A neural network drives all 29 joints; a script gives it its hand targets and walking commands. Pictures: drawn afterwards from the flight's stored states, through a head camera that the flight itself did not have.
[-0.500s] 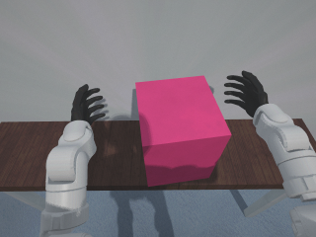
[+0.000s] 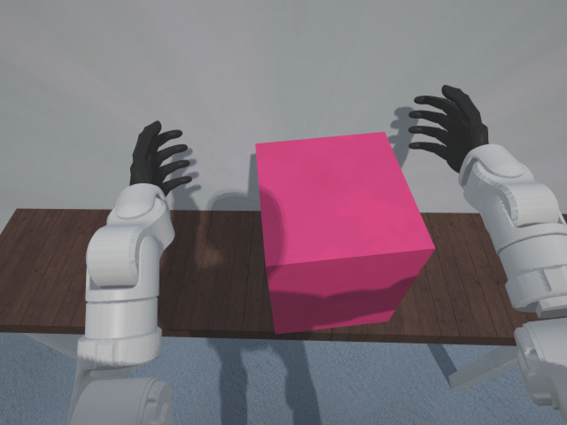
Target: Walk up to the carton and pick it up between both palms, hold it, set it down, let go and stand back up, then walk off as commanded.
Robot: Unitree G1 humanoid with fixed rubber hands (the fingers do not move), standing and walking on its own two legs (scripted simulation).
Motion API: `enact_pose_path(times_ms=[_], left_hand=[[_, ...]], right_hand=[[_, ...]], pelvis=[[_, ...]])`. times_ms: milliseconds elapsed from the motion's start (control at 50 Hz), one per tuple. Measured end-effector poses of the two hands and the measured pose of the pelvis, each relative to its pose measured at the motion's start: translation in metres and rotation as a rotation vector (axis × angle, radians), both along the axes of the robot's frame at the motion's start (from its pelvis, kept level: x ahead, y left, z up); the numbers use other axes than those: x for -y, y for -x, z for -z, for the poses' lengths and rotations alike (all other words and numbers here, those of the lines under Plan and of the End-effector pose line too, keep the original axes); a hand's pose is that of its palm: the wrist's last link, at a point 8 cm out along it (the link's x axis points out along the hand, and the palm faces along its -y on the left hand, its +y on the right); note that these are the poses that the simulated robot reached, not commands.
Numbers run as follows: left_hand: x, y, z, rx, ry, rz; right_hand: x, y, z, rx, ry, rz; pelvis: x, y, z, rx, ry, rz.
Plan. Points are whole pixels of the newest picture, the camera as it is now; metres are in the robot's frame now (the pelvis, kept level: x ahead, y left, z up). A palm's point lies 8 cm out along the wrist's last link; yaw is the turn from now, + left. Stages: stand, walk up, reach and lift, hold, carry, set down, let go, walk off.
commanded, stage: reach and lift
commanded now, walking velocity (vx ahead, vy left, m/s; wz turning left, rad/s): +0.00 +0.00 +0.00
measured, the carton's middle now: (326, 239) +0.42 +0.00 -0.01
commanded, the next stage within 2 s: none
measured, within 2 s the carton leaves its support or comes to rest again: neither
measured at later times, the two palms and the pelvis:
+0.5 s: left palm (181, 237) +0.36 +0.21 +0.06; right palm (430, 205) +0.45 -0.15 +0.06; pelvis -0.02 -0.01 -0.01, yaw +0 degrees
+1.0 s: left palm (200, 242) +0.37 +0.19 +0.03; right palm (423, 210) +0.45 -0.15 +0.04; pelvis -0.01 +0.00 -0.01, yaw -1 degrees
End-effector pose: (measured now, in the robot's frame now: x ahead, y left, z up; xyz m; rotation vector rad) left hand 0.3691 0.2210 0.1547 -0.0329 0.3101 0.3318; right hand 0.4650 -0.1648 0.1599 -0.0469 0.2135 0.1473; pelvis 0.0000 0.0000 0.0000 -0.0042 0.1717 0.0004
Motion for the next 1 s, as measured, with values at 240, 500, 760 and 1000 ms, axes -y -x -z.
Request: enact_pose_path(times_ms=[240, 500, 760, 1000], left_hand=[[0.010, 0.016, 0.062, -0.087, 0.005, 0.010], [0.015, 0.009, 0.097, -0.033, -0.006, -0.028], [0.028, 0.017, 0.130, 0.002, 0.002, -0.028], [0.036, 0.001, 0.120, 0.045, -0.021, -0.013]], right_hand=[[0.003, 0.018, 0.064, -0.076, -0.005, 0.021], [-0.015, 0.018, 0.098, -0.049, 0.005, 0.007], [-0.017, 0.016, 0.111, -0.034, 0.024, 0.021], [-0.018, 0.014, 0.116, -0.053, 0.035, 0.020]], pelvis=[[0.001, 0.003, 0.001, -0.011, 0.000, -0.007], [0.006, 0.015, 0.007, -0.099, -0.002, -0.005], [0.003, 0.013, 0.010, -0.138, -0.001, -0.001], [0.004, 0.011, 0.010, -0.149, -0.002, 0.010]])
